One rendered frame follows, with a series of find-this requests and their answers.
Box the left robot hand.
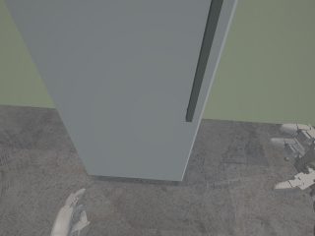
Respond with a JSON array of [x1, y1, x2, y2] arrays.
[[50, 188, 90, 236]]

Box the handle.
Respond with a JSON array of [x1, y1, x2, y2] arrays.
[[185, 0, 223, 123]]

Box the fridge door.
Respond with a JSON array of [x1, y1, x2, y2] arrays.
[[4, 0, 235, 182]]

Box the right robot hand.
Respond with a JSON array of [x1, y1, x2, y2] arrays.
[[268, 123, 315, 195]]

